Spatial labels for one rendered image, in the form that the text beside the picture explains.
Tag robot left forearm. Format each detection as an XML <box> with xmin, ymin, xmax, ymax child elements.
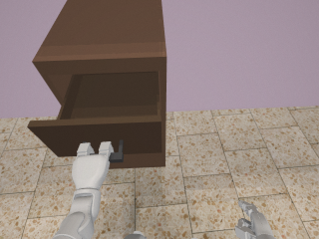
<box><xmin>52</xmin><ymin>187</ymin><xmax>102</xmax><ymax>239</ymax></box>

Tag cabinet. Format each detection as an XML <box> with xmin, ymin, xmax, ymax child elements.
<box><xmin>32</xmin><ymin>0</ymin><xmax>167</xmax><ymax>169</ymax></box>

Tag robot right hand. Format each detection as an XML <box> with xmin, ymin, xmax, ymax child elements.
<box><xmin>234</xmin><ymin>200</ymin><xmax>273</xmax><ymax>239</ymax></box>

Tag robot left hand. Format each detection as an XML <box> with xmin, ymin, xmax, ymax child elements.
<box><xmin>72</xmin><ymin>141</ymin><xmax>114</xmax><ymax>190</ymax></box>

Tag handle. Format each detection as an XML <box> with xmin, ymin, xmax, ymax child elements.
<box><xmin>82</xmin><ymin>139</ymin><xmax>124</xmax><ymax>163</ymax></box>

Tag drawer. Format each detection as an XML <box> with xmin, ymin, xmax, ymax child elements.
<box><xmin>27</xmin><ymin>71</ymin><xmax>162</xmax><ymax>157</ymax></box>

